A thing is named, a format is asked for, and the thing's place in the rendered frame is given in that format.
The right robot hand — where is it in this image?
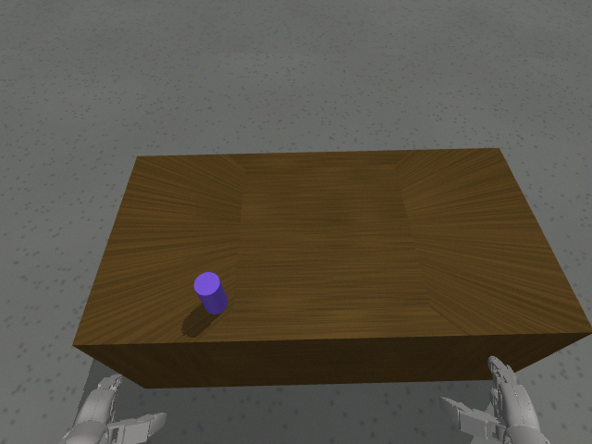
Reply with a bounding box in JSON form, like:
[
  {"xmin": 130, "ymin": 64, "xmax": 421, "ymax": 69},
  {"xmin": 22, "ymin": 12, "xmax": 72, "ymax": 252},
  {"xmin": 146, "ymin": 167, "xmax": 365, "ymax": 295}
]
[{"xmin": 439, "ymin": 356, "xmax": 540, "ymax": 444}]

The left robot arm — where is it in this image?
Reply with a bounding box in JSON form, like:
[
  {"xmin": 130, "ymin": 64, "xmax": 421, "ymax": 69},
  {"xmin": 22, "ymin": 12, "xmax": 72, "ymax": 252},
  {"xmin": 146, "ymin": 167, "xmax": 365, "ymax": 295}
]
[{"xmin": 56, "ymin": 421, "xmax": 109, "ymax": 444}]

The left robot hand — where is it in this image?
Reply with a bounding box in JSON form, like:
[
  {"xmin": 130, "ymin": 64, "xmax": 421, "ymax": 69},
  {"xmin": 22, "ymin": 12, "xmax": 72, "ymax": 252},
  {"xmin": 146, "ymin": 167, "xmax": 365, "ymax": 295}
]
[{"xmin": 74, "ymin": 374, "xmax": 167, "ymax": 444}]

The right robot arm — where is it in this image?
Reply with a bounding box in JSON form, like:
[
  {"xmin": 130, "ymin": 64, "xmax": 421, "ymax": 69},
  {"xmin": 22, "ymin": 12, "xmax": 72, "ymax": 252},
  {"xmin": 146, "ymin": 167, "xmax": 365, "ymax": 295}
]
[{"xmin": 503, "ymin": 425, "xmax": 550, "ymax": 444}]

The can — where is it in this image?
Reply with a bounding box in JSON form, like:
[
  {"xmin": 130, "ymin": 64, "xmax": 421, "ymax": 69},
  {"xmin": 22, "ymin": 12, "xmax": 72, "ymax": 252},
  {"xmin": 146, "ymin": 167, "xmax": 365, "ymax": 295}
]
[{"xmin": 194, "ymin": 272, "xmax": 228, "ymax": 315}]

